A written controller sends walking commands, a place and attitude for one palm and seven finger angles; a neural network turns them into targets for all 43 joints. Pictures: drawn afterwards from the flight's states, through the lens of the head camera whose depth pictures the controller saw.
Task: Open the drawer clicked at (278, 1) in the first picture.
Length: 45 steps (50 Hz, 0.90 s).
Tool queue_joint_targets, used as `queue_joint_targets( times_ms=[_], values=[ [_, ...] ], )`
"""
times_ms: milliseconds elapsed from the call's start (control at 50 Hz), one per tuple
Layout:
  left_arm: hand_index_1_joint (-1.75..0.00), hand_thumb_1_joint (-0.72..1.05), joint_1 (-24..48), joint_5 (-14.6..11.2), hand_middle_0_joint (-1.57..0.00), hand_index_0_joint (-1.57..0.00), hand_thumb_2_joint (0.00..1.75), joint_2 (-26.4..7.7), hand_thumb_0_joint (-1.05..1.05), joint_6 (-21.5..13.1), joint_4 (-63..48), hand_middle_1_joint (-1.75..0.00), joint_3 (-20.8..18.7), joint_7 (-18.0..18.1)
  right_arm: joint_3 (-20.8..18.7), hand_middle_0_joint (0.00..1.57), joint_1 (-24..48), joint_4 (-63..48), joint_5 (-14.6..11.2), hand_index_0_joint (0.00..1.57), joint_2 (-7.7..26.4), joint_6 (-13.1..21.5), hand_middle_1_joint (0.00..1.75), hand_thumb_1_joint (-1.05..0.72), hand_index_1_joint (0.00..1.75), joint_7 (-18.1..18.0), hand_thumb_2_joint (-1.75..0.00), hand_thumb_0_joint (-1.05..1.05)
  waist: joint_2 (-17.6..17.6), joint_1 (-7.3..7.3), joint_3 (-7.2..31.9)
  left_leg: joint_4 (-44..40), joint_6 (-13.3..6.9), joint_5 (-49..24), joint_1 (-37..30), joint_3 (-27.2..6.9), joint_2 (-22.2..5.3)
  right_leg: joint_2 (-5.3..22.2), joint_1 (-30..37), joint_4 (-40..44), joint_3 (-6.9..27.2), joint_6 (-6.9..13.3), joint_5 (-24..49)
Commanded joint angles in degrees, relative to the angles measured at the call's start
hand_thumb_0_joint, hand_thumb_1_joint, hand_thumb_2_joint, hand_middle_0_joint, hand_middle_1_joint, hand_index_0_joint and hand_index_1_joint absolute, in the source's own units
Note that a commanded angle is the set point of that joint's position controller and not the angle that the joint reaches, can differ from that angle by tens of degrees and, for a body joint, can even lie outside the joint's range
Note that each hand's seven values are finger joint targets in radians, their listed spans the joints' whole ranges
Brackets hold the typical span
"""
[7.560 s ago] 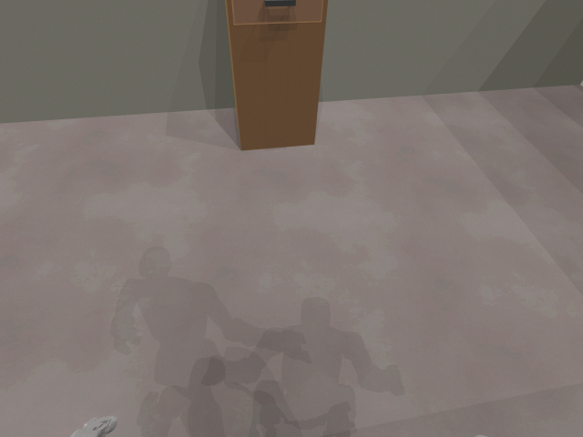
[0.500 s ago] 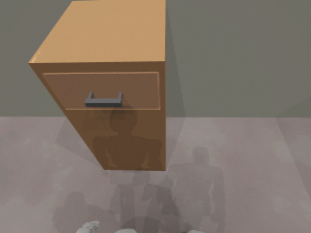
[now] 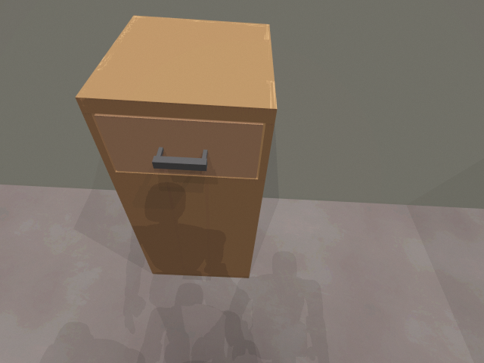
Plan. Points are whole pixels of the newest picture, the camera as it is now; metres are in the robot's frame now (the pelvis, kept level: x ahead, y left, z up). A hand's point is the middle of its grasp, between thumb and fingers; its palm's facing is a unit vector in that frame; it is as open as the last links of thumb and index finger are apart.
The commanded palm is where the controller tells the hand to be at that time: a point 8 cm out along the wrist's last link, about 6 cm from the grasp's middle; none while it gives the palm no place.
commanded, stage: come to a stop and stand still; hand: left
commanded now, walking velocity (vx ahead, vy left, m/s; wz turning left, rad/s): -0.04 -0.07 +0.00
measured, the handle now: (181, 157) +0.55 +0.18 -0.02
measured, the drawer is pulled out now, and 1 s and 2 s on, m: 0.00 0.00 0.00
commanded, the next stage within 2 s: look again from close up in 1.14 s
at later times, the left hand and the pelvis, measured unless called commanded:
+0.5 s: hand out of the picture -0.02 +0.13 -0.19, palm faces +0.03 -0.98 -0.18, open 7.3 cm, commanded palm none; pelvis -0.02 -0.03 -0.01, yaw +0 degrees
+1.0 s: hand out of the picture -0.08 +0.15 -0.19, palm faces +0.04 -0.99 -0.14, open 7.4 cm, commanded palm none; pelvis -0.04 +0.00 -0.01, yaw +0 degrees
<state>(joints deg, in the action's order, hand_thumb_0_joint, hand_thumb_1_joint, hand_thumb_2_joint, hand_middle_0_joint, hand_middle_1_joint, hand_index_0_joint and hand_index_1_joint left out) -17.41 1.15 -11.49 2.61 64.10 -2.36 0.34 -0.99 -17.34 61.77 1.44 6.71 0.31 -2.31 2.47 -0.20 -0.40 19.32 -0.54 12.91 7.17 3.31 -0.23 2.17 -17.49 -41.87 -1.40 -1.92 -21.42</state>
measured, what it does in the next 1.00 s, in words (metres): steps on the spot: right foot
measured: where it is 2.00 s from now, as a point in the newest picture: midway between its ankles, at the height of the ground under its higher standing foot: outside the picture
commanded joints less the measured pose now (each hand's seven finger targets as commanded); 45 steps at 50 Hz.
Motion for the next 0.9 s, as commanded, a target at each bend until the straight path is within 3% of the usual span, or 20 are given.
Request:
queue_joint_targets(
  times_ms=[0, 40, 60, 80, 100, 120, 140, 160, 180, 200, 220, 240, 280, 320, 360, 440, 600, 740, 820, 880],
  values=[
    [-0.3, 0.9, 1.91, -0.87, -0.2, -0.2, 0.9, -1.17, 0.0, -2.19, -3.36, -0.3, 0.15, 0.24, -2.31, 0.2, -4.19, 0.42, -0.2, 0.2, 11.07, 0.58, 0.3, -0.9, 0.3, -0.83, -0.9, 0.0, -11.73, -1.32, 0.62, 0.23, -7.1, -31.0, -6.85, -10.49, -14.48, -0.14, -0.41, 12.56, -0.71, 0.38, 1.48],
    [-0.3, 0.9, -2.28, -0.72, -0.2, -0.2, 0.9, -1.96, 0.0, -2.75, -1.48, -0.3, 0.02, 0.56, -2.27, 0.2, -3.66, 0.79, -0.77, 0.2, 10.22, 0.64, 0.3, -0.9, 0.3, -0.75, -0.9, 0.0, -7.86, 0.33, 2.74, 4.63, -3.65, -26.7, -2.53, -7.83, -11.28, 0.86, 8.91, 22.78, -0.15, 0.85, 16.0],
    [-0.3, 0.9, -3.76, -0.62, -0.2, -0.2, 0.9, -3.34, 0.0, -3.16, -0.61, -0.3, -0.09, 0.96, -1.97, 0.2, -3.59, 0.65, -1.15, 0.2, 8.2, 0.85, 0.3, -0.9, 0.3, -0.58, -0.9, 0.0, -3.47, 0.05, 4.12, 6.82, -1.25, -19.32, 2.3, -4.79, -8.56, 4.5, 14.92, 21.9, 3.8, 2.14, 25.73],
    [-0.3, 0.9, -4.03, -0.65, -0.2, -0.2, 0.9, -4.64, 0.0, -3.37, -0.1, -0.3, -0.05, 1.27, -1.31, 0.2, -2.64, 0.51, -1.36, 0.2, 6.2, 0.86, 0.3, -0.9, 0.3, -0.39, -0.9, 0.0, 0.85, 0.07, 3.15, 6.69, 0.19, -8.39, 5.97, -2.34, -5.68, 8.33, 16.39, 20.87, 6.6, 3.82, 34.49],
    [-0.3, 0.9, -8.0, 0.38, -0.2, -0.2, 0.9, -5.28, 0.0, -3.76, 0.67, -0.3, 0.73, 4.04, -1.39, 0.2, 4.58, -4.03, -1.54, 0.2, 7.78, 1.93, 0.3, -0.9, 0.3, 0.03, -0.9, 0.0, 2.74, 2.26, -1.03, 15.61, 1.57, -4.22, 6.39, 0.39, -3.94, 8.54, 9.8, 18.72, 8.55, 2.71, 56.06],
    [-0.3, 0.9, -4.58, -0.03, -0.2, -0.2, 0.9, -5.32, 0.0, -4.8, 0.41, -0.3, 0.67, 3.76, -0.49, 0.2, 2.11, -4.85, -1.53, 0.2, 5.69, 0.86, 0.3, -0.9, 0.3, 0.55, -0.9, 0.0, 9.81, -1.02, -0.05, 15.85, 0.97, 1.89, 10.23, -0.31, -3.56, 9.32, 14.27, 17.64, 4.65, 4.37, 60.1],
    [-0.3, 0.9, -6.12, -0.33, -0.2, -0.2, 0.9, -2.93, 0.0, -5.42, -0.32, -0.3, 1.16, 3.58, -0.16, 0.2, -0.14, -4.33, -0.91, 0.2, 4.42, 0.85, 0.3, -0.9, 0.3, 0.54, -0.9, 0.0, 14.26, 0.06, 5.72, 14.87, -0.74, 6.81, 9.69, -0.86, -2.84, 9.18, 18.8, 15.75, 5.44, 5.07, 65.67],
    [-0.3, 0.9, -5.92, -0.09, -0.2, -0.2, 0.9, -2.8, 0.0, -5.45, -1.21, -0.3, 1.23, 3.63, -0.34, 0.2, -1.09, -4.12, -0.93, 0.2, 4.93, 0.85, 0.3, -0.9, 0.3, 0.57, -0.9, 0.0, 15.07, -0.13, 7.48, 15.02, -0.79, 7.89, 11.13, -0.82, -2.04, 9.23, 21.85, 14.53, 4.83, 5.95, 70.79],
    [-0.3, 0.9, -5.73, -0.15, -0.2, -0.2, 0.9, -3.1, 0.0, -5.41, -2.11, -0.3, 1.09, 3.55, -0.19, 0.2, -0.7, -3.96, -0.94, 0.2, 5.06, 0.73, 0.3, -0.9, 0.3, 0.56, -0.9, 0.0, 12.75, 0.39, 7.89, 15.75, -0.63, 8.24, 11.47, -0.36, -1.6, 9.6, 23.05, 14.18, 4.74, 6.66, 72.0],
    [-0.3, 0.9, -6.02, -0.16, -0.2, -0.2, 0.9, -3.36, 0.0, -5.47, -2.72, -0.3, 1.04, 3.46, 0.04, 0.2, -0.41, -3.91, -1.01, 0.2, 4.77, 0.68, 0.3, -0.9, 0.3, 0.52, -0.9, 0.0, 8.62, 0.51, 7.87, 15.48, -0.52, 8.2, 10.64, -0.43, -1.34, 9.75, 22.13, 14.36, 5.84, 7.32, 70.34],
    [-0.3, 0.9, -5.1, -0.24, -0.2, -0.2, 0.9, -3.79, 0.0, -5.25, -3.05, -0.3, 0.94, 3.44, 0.09, 0.2, -1.62, -3.39, -1.04, 0.2, 4.09, 0.55, 0.3, -0.9, 0.3, 0.49, -0.9, 0.0, 2.42, -0.45, 7.17, 12.7, -0.44, 5.7, 8.07, 0.1, -1.31, 9.35, 19.55, 14.23, 5.37, 7.64, 64.34],
    [-0.3, 0.9, -4.08, -0.51, -0.2, -0.2, 0.9, -4.05, 0.0, -4.94, -3.45, -0.3, 1.04, 3.26, 0.2, 0.2, -2.47, -2.69, -0.88, 0.2, 4.01, 0.4, 0.3, -0.9, 0.3, 0.42, -0.9, 0.0, -0.48, -1.16, 5.32, 9.95, -0.29, 1.07, 5.33, 0.2, -1.64, 8.38, 15.92, 14.58, 5.38, 7.34, 55.44],
    [-0.3, 0.9, -3.16, -0.73, -0.2, -0.2, 0.9, -2.85, 0.0, -4.31, -4.07, -0.3, 1.43, 2.88, 0.26, 0.2, -3.26, -2.07, -0.68, 0.2, 5.32, 0.46, 0.3, -0.9, 0.3, 0.24, -0.9, 0.0, -5.15, -1.3, 0.81, 8.52, -1.05, -9.77, 2.98, -2.7, -4.95, 5.12, 8.48, 16.22, 4.27, 5.83, 34.52],
    [-0.3, 0.9, -3.64, -0.24, -0.2, -0.2, 0.9, -1.88, 0.0, -3.99, -4.05, -0.3, 1.63, 2.83, 0.4, 0.2, -3.11, -1.99, -0.6, 0.2, 5.79, 0.22, 0.3, -0.9, 0.3, 0.32, -0.9, 0.0, -5.57, -0.93, -4.19, 8.23, -1.53, -9.66, 4.23, -3.62, -6.59, 3.46, 3.88, 19.36, 4.38, 5.24, 21.86],
    [-0.3, 0.9, -3.81, -0.27, -0.2, -0.2, 0.9, -2.71, 0.0, -3.87, -4.06, -0.3, 1.67, 2.49, 0.54, 0.2, -2.04, -2.05, -0.6, 0.2, 5.75, -0.16, 0.3, -0.9, 0.3, 0.46, -0.9, 0.0, -5.47, -0.67, -7.7, 7.58, -1.12, -4.23, 6.38, -3.5, -5.45, 3.52, 1.95, 21.45, 5.32, 5.13, 15.2],
    [-0.3, 0.9, -3.67, -0.29, -0.2, -0.2, 0.9, -2.98, 0.0, -3.84, -4.59, -0.3, 1.87, 2.14, 0.8, 0.2, -3.11, -2.31, -0.53, 0.2, 6.15, -0.37, 0.3, -0.9, 0.3, 0.82, -0.9, 0.0, -2.37, -1.08, -9.61, 5.84, -1.03, 1.91, 6.75, -3.92, -4.49, 3.41, -1.36, 25.46, 6.62, 5.25, 1.51],
    [-0.3, 0.9, -4.68, -0.45, -0.2, -0.2, 0.9, -2.73, 0.0, -3.67, -5.35, -0.3, 1.62, 1.73, 1.04, 0.2, -4.78, -2.26, -0.28, 0.2, 6.88, -0.03, 0.3, -0.9, 0.3, 0.91, -0.9, 0.0, -1.89, -0.61, -6.95, 3.68, -1.32, 4.93, 8.54, -5.06, -3.97, 3.48, 0.35, 25.83, 6.45, 5.07, -3.71],
    [-0.3, 0.9, -6.98, -0.5, -0.2, -0.2, 0.9, -1.17, 0.0, -3.71, -4.43, -0.3, 1.76, 1.71, 1.19, 0.2, -6.54, -0.98, -0.39, 0.2, 6.22, 0.56, 0.3, -0.9, 0.3, 0.7, -0.9, 0.0, -3.4, 0.15, -4.99, 1.28, -1.79, 6.46, 11.2, -7.14, -4.85, 2.88, 3.63, 23.24, 4.79, 4.86, 0.21],
    [-0.3, 0.9, -8.2, -0.45, -0.2, -0.2, 0.9, -0.18, 0.0, -3.64, -3.57, -0.3, 1.94, 1.79, 1.21, 0.2, -7.17, -0.25, -0.49, 0.2, 5.82, 0.72, 0.3, -0.9, 0.3, 0.59, -0.9, 0.0, -4.22, 0.5, -5.82, -0.75, -2.06, 8.46, 12.83, -8.34, -5.59, 2.6, 4.44, 21.78, 3.77, 4.74, 2.47],
    [-0.3, 0.9, -8.78, -0.38, -0.2, -0.2, 0.9, 0.46, 0.0, -3.71, -3.14, -0.3, 2.01, 1.84, 1.13, 0.2, -7.68, 0.08, -0.54, 0.2, 5.48, 0.82, 0.3, -0.9, 0.3, 0.52, -0.9, 0.0, -3.31, 0.62, -5.69, -1.12, -2.17, 8.82, 13.6, -8.43, -5.72, 2.69, 5.13, 21.14, 3.44, 4.67, 3.71]
  ],
)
